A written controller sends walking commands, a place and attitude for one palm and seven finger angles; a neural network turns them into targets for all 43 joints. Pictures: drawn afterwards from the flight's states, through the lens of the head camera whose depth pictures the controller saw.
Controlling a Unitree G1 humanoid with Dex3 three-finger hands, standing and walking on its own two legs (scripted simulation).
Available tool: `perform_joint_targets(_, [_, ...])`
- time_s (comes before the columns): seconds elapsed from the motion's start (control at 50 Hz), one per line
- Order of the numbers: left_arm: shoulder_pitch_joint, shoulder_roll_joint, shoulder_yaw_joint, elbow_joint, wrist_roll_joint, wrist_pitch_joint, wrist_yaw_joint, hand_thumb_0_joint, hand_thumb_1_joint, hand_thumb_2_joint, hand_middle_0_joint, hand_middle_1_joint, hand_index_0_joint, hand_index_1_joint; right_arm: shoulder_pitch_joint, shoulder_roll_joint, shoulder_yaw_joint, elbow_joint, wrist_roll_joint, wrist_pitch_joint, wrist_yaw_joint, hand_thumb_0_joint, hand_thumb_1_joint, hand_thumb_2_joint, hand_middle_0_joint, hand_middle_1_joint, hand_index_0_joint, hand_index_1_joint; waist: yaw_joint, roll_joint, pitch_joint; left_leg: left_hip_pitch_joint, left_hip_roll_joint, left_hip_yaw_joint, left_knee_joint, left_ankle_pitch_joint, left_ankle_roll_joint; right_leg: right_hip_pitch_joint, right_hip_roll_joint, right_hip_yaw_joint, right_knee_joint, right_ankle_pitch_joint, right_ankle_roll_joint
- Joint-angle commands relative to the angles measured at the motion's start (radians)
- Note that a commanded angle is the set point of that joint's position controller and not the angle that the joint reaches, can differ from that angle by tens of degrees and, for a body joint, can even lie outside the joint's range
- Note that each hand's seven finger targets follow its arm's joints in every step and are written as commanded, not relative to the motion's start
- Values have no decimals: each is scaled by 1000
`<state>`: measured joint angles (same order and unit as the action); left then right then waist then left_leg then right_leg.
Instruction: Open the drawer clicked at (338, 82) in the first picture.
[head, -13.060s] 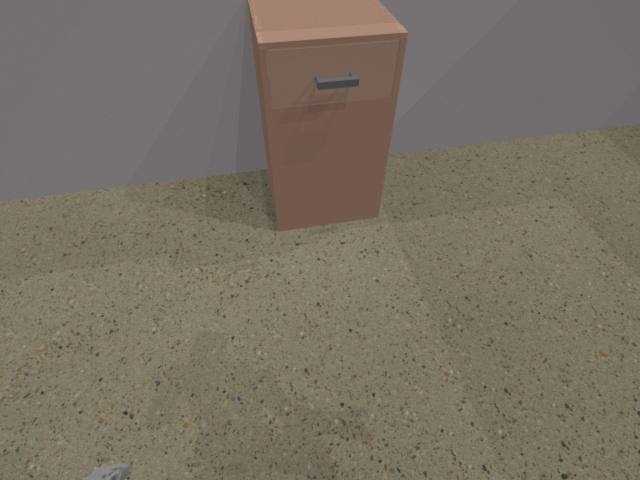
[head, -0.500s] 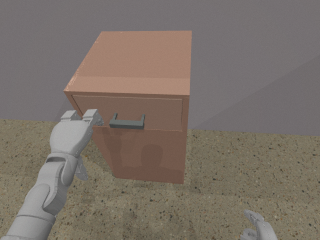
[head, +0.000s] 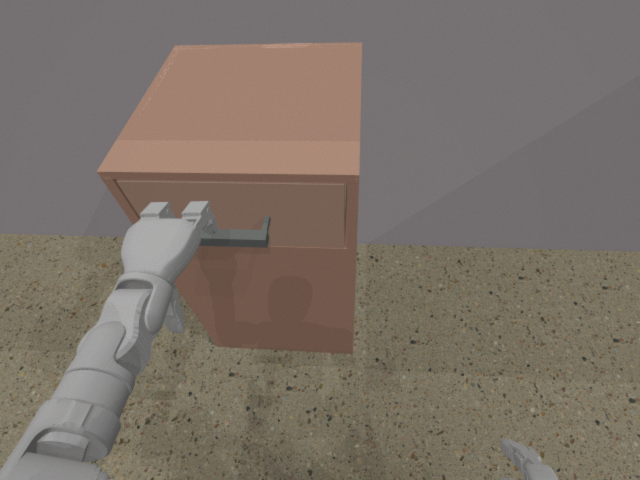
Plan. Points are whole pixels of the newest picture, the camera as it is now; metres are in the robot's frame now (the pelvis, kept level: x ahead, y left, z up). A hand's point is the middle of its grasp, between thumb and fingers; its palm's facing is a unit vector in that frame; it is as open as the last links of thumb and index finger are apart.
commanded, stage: move the hooked fingers above the handle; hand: left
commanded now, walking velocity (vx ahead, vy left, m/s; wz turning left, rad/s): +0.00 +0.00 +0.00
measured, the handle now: (235, 229) +0.53 +0.22 -0.08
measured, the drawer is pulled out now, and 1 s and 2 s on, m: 0.00 0.00 0.00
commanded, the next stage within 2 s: lower the fingers behind the handle in 1.72 s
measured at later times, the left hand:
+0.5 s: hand (208, 243) +0.43 +0.22 +0.01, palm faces -0.05 -0.01 -1.00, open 13.8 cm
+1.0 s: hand (226, 227) +0.49 +0.21 -0.03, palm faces -0.04 -0.01 -1.00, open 13.7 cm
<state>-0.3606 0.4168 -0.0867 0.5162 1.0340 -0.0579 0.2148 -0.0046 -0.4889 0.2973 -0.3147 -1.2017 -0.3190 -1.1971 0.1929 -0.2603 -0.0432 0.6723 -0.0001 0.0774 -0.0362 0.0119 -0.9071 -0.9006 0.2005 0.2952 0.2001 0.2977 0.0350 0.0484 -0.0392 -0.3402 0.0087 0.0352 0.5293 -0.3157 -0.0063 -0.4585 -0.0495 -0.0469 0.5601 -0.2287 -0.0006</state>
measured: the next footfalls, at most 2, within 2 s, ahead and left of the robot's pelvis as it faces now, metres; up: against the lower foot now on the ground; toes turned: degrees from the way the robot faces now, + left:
none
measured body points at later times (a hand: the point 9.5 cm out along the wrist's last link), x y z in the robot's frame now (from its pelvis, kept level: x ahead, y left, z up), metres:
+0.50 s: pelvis +0.00 +0.00 -0.01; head +0.08 -0.02 +0.43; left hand +0.43 +0.21 +0.06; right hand +0.06 -0.27 -0.15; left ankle -0.03 +0.13 -0.73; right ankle +0.03 -0.12 -0.73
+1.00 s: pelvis +0.00 +0.02 -0.04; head +0.11 +0.00 +0.40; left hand +0.49 +0.21 +0.03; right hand +0.00 -0.26 -0.17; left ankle -0.03 +0.13 -0.73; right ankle +0.03 -0.12 -0.73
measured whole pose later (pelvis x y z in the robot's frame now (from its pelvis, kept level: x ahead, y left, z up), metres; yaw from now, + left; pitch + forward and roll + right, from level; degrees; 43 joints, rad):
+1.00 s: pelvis +0.00 +0.02 -0.04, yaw -1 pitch +22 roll +0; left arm -0.85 0.44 -0.02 1.13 1.13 -0.06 0.41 0.00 -0.49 0.30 -0.32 -1.21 -0.33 -1.22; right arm 0.33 -0.27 -0.06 0.73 -0.05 0.07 0.01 0.01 -0.91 -0.90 0.20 0.30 0.20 0.30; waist -0.12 0.05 -0.14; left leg -0.78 0.01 0.05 0.83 -0.43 0.02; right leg -0.87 -0.05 -0.02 0.79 -0.29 0.02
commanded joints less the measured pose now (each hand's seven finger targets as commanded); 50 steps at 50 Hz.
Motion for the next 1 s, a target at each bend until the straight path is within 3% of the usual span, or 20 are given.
perform_joint_targets(0.0, [-404,217,115,-131,10,-22,69,0,-500,300,-300,-1200,-300,-1200,4,-113,-52,-107,0,-41,-13,0,-900,-900,200,300,200,300,-18,-39,-337,-10,-52,8,-29,286,30,245,52,18,-16,239,-38])
perform_joint_targets(0.04, [-430,250,144,-84,18,-28,83,0,-500,300,-300,-1200,-300,-1200,19,-117,-55,-101,-1,-40,-15,0,-900,-900,200,300,200,300,-22,-54,-344,-37,-54,10,-19,269,32,244,52,21,-10,231,-35])
perform_joint_targets(0.1, [-477,227,124,-18,24,-32,101,0,-500,300,-300,-1200,-300,-1200,44,-119,-61,-87,-1,-41,-12,0,-900,-900,200,300,200,300,-35,-55,-353,-55,-54,14,-6,268,33,223,53,21,1,242,-35])
perform_joint_targets(0.12, [-475,261,159,6,28,-33,107,0,-500,300,-300,-1200,-300,-1200,49,-124,-63,-87,-2,-40,-12,0,-900,-900,200,300,200,300,-29,-73,-372,-70,-56,11,-2,272,35,236,56,19,9,242,-36])
perform_joint_targets(0.16, [-507,227,123,47,32,-32,114,0,-500,300,-300,-1200,-300,-1200,64,-122,-65,-82,-1,-39,-10,0,-900,-900,200,300,200,300,-43,-66,-366,-82,-54,17,6,259,37,211,54,23,12,240,-33])
perform_joint_targets(0.18, [-528,242,131,73,37,-33,118,0,-500,300,-300,-1200,-300,-1200,71,-126,-66,-75,0,-38,-10,0,-900,-900,200,300,200,300,-49,-64,-358,-88,-54,17,11,251,36,193,56,22,15,233,-34])
perform_joint_targets(0.24, [-559,264,147,95,45,-43,131,0,-500,300,-300,-1200,-300,-1200,95,-128,-71,-72,-4,-36,-7,0,-900,-900,200,300,200,300,-46,-49,-414,-95,-55,17,27,284,38,209,57,26,36,269,-35])
perform_joint_targets(0.28, [-559,228,127,103,45,-52,140,0,-500,300,-300,-1200,-300,-1200,111,-127,-77,-69,-8,-35,-1,0,-900,-900,200,300,200,300,-50,-37,-438,-84,-51,17,39,319,36,195,60,23,47,296,-37])
perform_joint_targets(0.32, [-575,216,121,156,45,-48,146,0,-500,300,-300,-1200,-300,-1200,120,-130,-76,-61,-8,-33,2,0,-900,-900,200,300,200,300,-67,-75,-400,-115,-50,10,43,302,38,169,64,17,47,282,-37])
perform_joint_targets(0.4, [-655,236,119,188,62,-44,171,0,-500,300,-300,-1200,-300,-1200,139,-136,-76,-49,-12,-30,4,0,-900,-900,200,300,200,300,-82,-58,-416,-135,-50,16,59,271,40,136,62,23,57,258,-33])
perform_joint_targets(0.44, [-675,286,161,191,70,-49,187,0,-500,300,-300,-1200,-300,-1200,149,-139,-79,-43,-18,-28,5,0,-900,-900,200,300,200,300,-77,-48,-466,-136,-51,15,73,288,42,151,62,30,72,274,-33])
perform_joint_targets(0.56, [-711,255,129,275,73,-28,198,0,-500,300,-300,-1200,-300,-1200,171,-143,-79,-30,-21,-26,12,0,-900,-900,200,300,200,300,-101,-29,-451,-168,-48,15,100,283,40,88,66,23,90,267,-34])
perform_joint_targets(0.6, [-751,237,107,307,77,-23,197,0,-500,300,-300,-1200,-300,-1200,184,-146,-80,-23,-22,-28,12,0,-900,-900,200,300,200,300,-122,-41,-430,-172,-44,8,108,261,40,47,68,19,90,235,-32])
perform_joint_targets(0.66, [-790,245,108,317,77,-33,192,0,-500,300,-300,-1200,-300,-1200,204,-148,-81,-20,-27,-30,12,0,-900,-900,200,300,200,300,-123,-17,-481,-170,-47,1,127,267,40,34,69,22,108,231,-34])
perform_joint_targets(0.72, [-854,204,79,351,81,-40,198,0,-500,300,-300,-1200,-300,-1200,226,-149,-84,-4,-33,-34,14,0,-900,-900,200,300,200,300,-158,-20,-469,-175,-40,-14,156,283,38,-38,72,13,124,218,-35])
perform_joint_targets(0.8, [-887,268,126,369,89,-38,224,0,-500,300,-300,-1200,-300,-1200,247,-158,-81,5,-45,-32,25,0,-900,-900,200,300,200,300,-149,15,-529,-197,-40,-19,190,304,34,-55,72,15,164,230,-36])
perform_joint_targets(0.88, [-893,266,116,455,94,8,239,0,-500,300,-300,-1200,-300,-1200,256,-165,-73,10,-48,-22,36,0,-900,-900,200,300,200,300,-161,2,-511,-262,-40,-19,213,293,34,-83,75,11,188,226,-34])
perform_joint_targets(0.92, [-934,291,132,447,94,16,236,0,-500,300,-300,-1200,-300,-1200,263,-171,-75,11,-50,-21,37,0,-900,-900,200,300,200,300,-170,-8,-553,-262,-39,-23,228,303,36,-77,76,12,199,236,-33])
perform_joint_targets(0.96, [-928,282,120,436,90,18,222,0,-500,300,-300,-1200,-300,-1200,281,-171,-77,5,-51,-18,39,0,-900,-900,200,300,200,300,-163,34,-602,-232,-35,-25,238,341,32,-82,75,12,210,252,-32])
perform_joint_targets(0.98, [-903,294,133,452,86,23,217,0,-500,300,-300,-1200,-300,-1200,284,-173,-79,9,-50,-13,39,0,-900,-900,200,300,200,300,-161,6,-596,-236,-33,-23,242,352,33,-77,76,12,209,260,-31])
